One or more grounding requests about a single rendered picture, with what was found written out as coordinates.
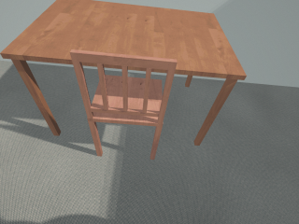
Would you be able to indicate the table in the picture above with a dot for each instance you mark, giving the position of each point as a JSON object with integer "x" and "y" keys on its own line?
{"x": 195, "y": 39}

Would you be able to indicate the chair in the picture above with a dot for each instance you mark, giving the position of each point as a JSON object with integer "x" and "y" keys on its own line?
{"x": 123, "y": 99}

